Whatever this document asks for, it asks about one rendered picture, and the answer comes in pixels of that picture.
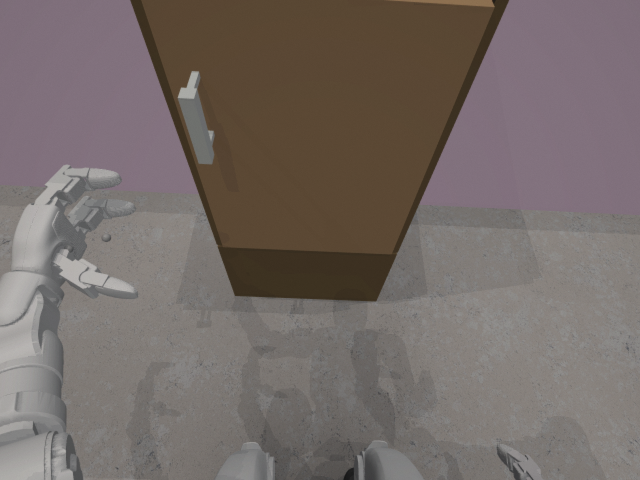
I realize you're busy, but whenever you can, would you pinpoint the left robot forearm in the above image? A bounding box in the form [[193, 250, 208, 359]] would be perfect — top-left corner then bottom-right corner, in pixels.
[[0, 270, 67, 446]]

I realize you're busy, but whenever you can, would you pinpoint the robot right thigh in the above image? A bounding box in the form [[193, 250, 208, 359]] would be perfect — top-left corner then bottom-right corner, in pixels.
[[354, 447, 424, 480]]

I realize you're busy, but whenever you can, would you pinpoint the handle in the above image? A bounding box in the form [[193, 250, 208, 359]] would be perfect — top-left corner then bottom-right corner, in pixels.
[[178, 71, 215, 164]]

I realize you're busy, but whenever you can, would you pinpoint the left robot hand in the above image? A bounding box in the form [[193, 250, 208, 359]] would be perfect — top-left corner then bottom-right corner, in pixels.
[[10, 165, 138, 299]]

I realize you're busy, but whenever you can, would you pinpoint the left robot upper arm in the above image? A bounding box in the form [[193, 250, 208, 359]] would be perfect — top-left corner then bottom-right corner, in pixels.
[[0, 431, 83, 480]]

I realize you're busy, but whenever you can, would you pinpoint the robot left shin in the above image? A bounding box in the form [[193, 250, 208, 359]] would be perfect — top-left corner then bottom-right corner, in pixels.
[[241, 442, 262, 450]]

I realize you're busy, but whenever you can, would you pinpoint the right robot hand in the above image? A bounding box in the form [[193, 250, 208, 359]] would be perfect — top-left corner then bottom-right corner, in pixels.
[[497, 444, 544, 480]]

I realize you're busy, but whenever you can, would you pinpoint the cupboard door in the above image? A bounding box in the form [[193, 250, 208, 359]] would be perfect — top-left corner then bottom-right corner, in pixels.
[[141, 0, 495, 254]]

